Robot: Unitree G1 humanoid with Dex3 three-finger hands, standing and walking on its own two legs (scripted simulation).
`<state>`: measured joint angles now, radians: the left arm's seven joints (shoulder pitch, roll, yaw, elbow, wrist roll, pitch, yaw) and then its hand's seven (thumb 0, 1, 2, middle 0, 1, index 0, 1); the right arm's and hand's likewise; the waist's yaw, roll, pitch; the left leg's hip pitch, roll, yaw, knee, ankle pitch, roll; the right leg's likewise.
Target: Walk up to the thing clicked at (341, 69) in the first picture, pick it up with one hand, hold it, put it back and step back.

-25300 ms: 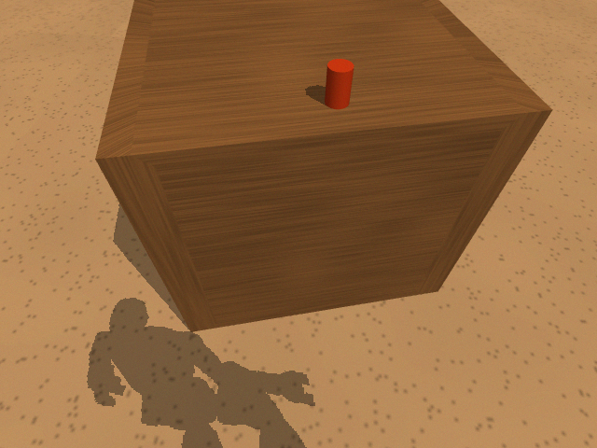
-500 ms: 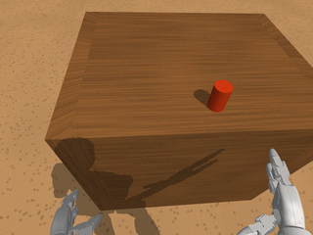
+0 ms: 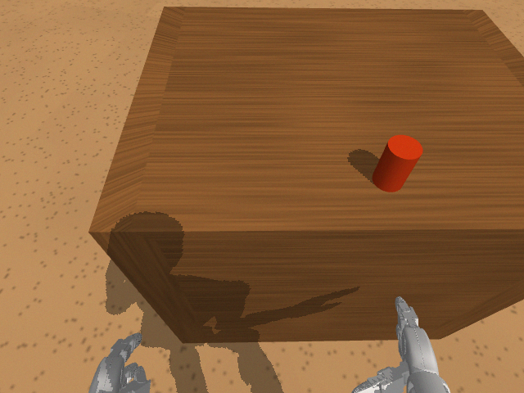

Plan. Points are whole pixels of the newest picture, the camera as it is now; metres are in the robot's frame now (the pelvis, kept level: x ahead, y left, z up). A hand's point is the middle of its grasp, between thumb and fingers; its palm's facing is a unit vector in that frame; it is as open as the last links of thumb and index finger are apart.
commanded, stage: home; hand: right
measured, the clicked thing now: (395, 164) +0.43 -0.22 +0.07
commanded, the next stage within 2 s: stand in 1.96 s
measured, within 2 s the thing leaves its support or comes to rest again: neither
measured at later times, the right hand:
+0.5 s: hand out of the picture +0.10 -0.25 -0.13, palm faces -0.04 +0.93 -0.38, open 17.5 cm
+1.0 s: hand out of the picture +0.03 -0.25 -0.15, palm faces -0.08 +0.94 -0.34, open 17.4 cm
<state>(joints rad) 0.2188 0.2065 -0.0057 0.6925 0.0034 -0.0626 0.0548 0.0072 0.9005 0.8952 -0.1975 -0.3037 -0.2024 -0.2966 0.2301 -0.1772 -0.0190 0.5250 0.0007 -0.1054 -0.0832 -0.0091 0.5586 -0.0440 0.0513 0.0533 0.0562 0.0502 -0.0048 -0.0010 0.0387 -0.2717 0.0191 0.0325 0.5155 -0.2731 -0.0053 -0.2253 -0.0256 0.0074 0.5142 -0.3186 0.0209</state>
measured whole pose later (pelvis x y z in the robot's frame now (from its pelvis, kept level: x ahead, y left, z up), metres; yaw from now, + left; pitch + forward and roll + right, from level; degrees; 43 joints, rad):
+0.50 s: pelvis -0.01 +0.00 +0.00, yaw +1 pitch -1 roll +0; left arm 0.20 0.35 0.01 0.85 0.03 0.00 0.00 0.00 0.90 0.90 -0.20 -0.30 -0.20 -0.29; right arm 0.22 -0.35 -0.01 0.87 -0.03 -0.03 0.00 0.00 0.56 -0.04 0.05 0.05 0.06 0.05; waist 0.00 -0.01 0.00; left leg -0.22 0.02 0.02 0.51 -0.27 0.00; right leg -0.16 -0.02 -0.01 0.49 -0.31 0.02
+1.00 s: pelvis -0.03 +0.00 +0.01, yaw +1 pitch -2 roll +0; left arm 0.21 0.36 -0.02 1.10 0.02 0.00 -0.02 0.00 0.90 0.90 -0.20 -0.30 -0.20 -0.29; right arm 0.17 -0.35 0.03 1.10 -0.02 -0.01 0.01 0.00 0.54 -0.06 0.06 0.06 0.06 0.05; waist 0.00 0.00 0.03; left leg -0.18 0.02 0.02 0.37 -0.16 0.00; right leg -0.12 -0.02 -0.01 0.36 -0.20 0.02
